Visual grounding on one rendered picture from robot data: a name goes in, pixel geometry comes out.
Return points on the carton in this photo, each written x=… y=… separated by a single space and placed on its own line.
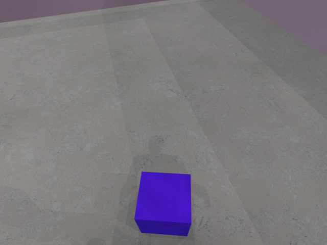
x=164 y=203

